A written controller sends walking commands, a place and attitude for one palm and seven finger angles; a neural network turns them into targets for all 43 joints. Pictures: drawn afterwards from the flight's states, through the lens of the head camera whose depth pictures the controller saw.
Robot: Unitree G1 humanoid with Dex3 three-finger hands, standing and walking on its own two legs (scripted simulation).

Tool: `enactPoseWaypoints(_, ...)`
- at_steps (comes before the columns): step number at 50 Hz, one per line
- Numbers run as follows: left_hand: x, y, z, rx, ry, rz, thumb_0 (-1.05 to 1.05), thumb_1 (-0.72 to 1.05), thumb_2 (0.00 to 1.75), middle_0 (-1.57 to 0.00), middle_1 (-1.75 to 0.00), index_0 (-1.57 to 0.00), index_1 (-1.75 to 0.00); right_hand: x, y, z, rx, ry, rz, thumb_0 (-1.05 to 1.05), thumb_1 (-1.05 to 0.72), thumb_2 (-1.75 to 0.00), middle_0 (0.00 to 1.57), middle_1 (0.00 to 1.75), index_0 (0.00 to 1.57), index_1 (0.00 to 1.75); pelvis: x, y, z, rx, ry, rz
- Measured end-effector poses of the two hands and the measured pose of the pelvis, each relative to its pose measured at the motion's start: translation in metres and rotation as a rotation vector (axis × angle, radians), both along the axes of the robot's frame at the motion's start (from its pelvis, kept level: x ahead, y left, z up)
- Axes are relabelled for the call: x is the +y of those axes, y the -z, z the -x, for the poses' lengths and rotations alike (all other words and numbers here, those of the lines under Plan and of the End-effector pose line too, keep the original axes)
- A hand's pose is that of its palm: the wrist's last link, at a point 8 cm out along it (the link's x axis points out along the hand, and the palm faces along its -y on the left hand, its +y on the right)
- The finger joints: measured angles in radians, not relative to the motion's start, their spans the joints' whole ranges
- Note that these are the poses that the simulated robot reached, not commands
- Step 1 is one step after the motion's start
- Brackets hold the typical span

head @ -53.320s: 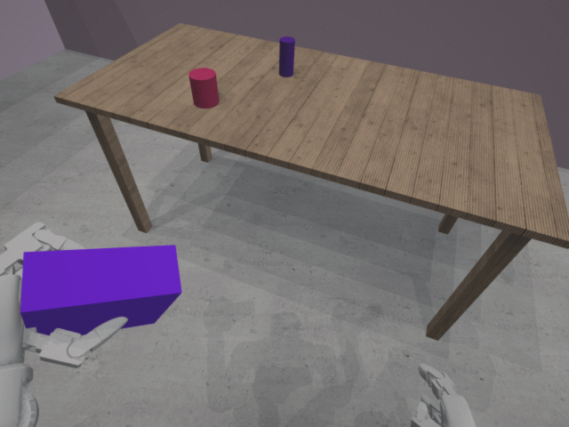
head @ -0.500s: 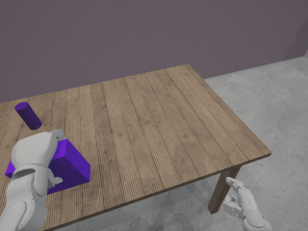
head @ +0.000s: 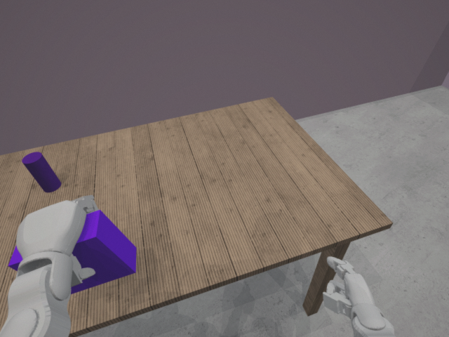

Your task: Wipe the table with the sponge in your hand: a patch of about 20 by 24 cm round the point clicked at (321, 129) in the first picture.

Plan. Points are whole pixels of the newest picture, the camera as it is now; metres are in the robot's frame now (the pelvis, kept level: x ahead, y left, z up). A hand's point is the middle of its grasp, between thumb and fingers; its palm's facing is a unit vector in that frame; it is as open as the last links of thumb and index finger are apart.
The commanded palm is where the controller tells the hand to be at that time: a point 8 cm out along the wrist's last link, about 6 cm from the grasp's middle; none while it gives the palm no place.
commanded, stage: bring the sponge back beside the body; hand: left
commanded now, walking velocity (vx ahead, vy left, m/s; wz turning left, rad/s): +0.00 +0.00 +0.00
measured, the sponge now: (88, 261) +0.20 +0.29 +0.05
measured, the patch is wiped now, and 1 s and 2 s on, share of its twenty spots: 1.00 1.00 1.00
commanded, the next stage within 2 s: step back with the hand held close in 0.60 s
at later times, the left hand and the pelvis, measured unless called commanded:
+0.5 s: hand (76, 252) +0.18 +0.28 +0.11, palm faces +0.12 -0.16 -0.98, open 9.6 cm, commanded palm +0.15 +0.27 +0.18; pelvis -0.01 +0.00 +0.00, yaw +0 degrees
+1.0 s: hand (86, 246) +0.18 +0.24 +0.15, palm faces +0.33 -0.86 -0.38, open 9.6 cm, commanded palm +0.13 +0.29 +0.17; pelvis -0.02 +0.00 -0.01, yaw +2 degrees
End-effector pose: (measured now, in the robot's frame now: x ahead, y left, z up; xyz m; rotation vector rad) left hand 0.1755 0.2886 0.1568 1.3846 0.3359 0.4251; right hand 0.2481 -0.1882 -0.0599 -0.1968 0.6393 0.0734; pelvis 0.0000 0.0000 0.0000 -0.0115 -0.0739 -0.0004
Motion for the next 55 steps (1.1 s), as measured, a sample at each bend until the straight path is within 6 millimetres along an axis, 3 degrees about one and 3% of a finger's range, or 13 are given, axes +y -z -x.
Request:
enactPoseWaypoints(17, -0.013, -0.002, 0.016, -0.033, 0.019, 0.026, -0.02, -0.48, 1.03, -0.76, -1.36, -0.81, -1.39, 0.002, -0.006, 0.005, -0.029, -0.008, -0.010, 0.02, -0.91, -0.90, 0.20, 0.30, 0.20, 0.29, -0.002, 0.000, 0.008, -0.014, 0.006, -0.001)
enactPoseWaypoints(37, -0.015, 0.000, 0.019, -0.025, 0.016, 0.022, -0.02, -0.48, 1.03, -0.76, -1.36, -0.81, -1.39, -0.006, -0.004, 0.014, -0.031, 0.009, -0.002, 0.02, -0.91, -0.90, 0.20, 0.30, 0.20, 0.29, -0.005, 0.001, 0.013, -0.018, 0.008, -0.002)
enactPoseWaypoints(39, -0.011, 0.002, 0.018, -0.155, 0.070, 0.389, -0.02, -0.48, 1.03, -0.75, -1.36, -0.81, -1.39, -0.007, -0.008, 0.017, -0.053, 0.012, -0.002, 0.02, -0.91, -0.90, 0.20, 0.30, 0.20, 0.29, -0.006, 0.002, 0.015, -0.001, -0.002, 0.004)
enactPoseWaypoints(42, -0.010, 0.004, 0.018, -0.335, 0.174, 0.713, -0.02, -0.48, 1.03, -0.75, -1.36, -0.81, -1.39, -0.011, -0.011, 0.032, -0.069, 0.030, 0.019, 0.02, -0.91, -0.90, 0.20, 0.30, 0.20, 0.29, -0.008, 0.005, 0.017, 0.038, -0.018, 0.008)
enactPoseWaypoints(45, -0.014, 0.001, 0.024, -0.466, 0.257, 0.835, -0.02, -0.48, 1.03, -0.75, -1.36, -0.81, -1.39, -0.021, -0.004, 0.056, -0.021, 0.074, 0.071, 0.01, -0.91, -0.90, 0.21, 0.30, 0.20, 0.29, -0.006, 0.008, 0.019, 0.066, -0.024, 0.011)
enactPoseWaypoints(49, -0.012, -0.005, 0.035, -0.551, 0.328, 0.865, -0.02, -0.48, 1.03, -0.75, -1.36, -0.81, -1.39, -0.038, 0.013, 0.093, 0.085, 0.151, 0.130, 0.01, -0.91, -0.90, 0.21, 0.30, 0.20, 0.30, 0.001, 0.012, 0.023, 0.089, -0.030, 0.014)
enactPoseWaypoints(55, 0.010, -0.003, 0.047, -0.578, 0.314, 0.819, -0.02, -0.48, 1.03, -0.75, -1.36, -0.81, -1.39, -0.049, 0.029, 0.141, 0.179, 0.230, 0.166, 0.02, -0.91, -0.90, 0.20, 0.30, 0.20, 0.29, 0.010, 0.016, 0.035, 0.100, -0.027, 0.018)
